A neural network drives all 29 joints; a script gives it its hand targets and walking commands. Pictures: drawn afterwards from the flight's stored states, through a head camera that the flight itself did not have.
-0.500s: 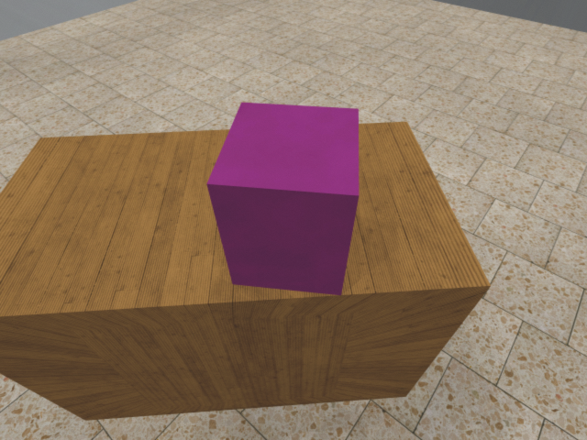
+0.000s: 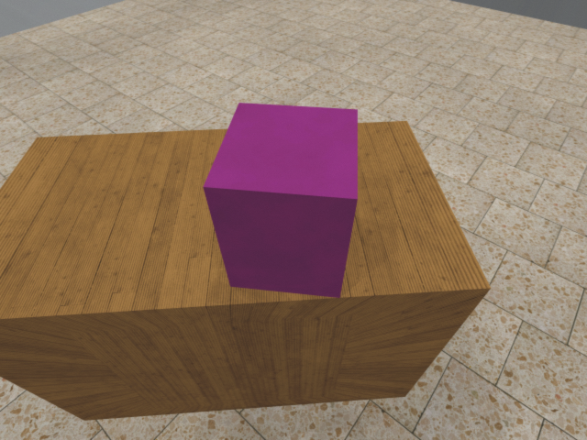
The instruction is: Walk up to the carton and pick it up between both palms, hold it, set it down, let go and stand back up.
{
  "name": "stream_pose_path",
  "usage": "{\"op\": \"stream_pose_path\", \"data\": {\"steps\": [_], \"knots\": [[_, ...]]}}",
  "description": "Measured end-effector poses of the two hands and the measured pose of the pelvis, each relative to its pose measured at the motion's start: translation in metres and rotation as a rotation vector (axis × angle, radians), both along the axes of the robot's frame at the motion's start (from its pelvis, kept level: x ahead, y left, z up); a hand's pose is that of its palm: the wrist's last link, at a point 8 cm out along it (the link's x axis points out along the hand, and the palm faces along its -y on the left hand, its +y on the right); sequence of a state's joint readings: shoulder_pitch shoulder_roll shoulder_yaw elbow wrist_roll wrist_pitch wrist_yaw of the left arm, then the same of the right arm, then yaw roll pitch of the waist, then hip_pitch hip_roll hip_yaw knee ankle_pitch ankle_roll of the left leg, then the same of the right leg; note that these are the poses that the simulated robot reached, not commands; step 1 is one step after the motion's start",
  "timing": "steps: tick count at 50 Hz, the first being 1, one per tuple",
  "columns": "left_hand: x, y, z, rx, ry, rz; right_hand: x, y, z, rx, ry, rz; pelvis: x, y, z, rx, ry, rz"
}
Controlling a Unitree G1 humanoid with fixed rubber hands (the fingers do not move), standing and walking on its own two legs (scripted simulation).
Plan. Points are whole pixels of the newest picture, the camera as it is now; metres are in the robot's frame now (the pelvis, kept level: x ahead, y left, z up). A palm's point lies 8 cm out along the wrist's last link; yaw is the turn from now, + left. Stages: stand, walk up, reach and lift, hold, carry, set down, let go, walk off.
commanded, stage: stand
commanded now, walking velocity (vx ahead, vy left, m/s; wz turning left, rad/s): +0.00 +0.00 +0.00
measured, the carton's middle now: (290, 202) +0.48 +0.01 +0.03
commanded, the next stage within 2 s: none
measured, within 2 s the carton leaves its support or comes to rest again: neither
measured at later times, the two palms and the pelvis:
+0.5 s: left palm out of the picture -0.01 +0.23 -0.14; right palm out of the picture +0.00 -0.23 -0.14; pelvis +0.01 +0.00 +0.00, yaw +0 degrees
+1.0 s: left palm out of the picture -0.01 +0.23 -0.14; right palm out of the picture +0.00 -0.23 -0.14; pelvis +0.01 +0.00 +0.00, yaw +0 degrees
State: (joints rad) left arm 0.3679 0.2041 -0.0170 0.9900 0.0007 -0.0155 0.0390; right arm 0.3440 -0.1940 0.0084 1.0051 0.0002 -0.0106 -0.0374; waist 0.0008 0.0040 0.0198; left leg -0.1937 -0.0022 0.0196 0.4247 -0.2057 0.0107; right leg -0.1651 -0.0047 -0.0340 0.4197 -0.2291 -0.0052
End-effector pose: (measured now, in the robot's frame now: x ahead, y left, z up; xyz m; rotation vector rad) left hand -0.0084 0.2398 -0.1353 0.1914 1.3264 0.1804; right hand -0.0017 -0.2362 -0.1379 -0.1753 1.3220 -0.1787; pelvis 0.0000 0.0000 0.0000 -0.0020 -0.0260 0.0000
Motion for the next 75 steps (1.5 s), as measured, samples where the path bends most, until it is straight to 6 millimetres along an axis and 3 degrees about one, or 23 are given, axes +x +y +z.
{"op": "stream_pose_path", "data": {"steps": [53, 75], "knots": [[0.002, -0.012, -0.004, -0.021, 0.041, 0.023, -0.001, 0.003, -0.001, 0.004, 0.051, -0.01, 0.012, -0.003, 0.001, 0.001, 0.011, 0.007], [0.001, -0.013, -0.004, -0.021, 0.057, 0.028, 0.012, 0.007, -0.002, 0.011, 0.04, 0.003, 0.015, -0.002, 0.001, 0.001, 0.016, 0.011]]}}
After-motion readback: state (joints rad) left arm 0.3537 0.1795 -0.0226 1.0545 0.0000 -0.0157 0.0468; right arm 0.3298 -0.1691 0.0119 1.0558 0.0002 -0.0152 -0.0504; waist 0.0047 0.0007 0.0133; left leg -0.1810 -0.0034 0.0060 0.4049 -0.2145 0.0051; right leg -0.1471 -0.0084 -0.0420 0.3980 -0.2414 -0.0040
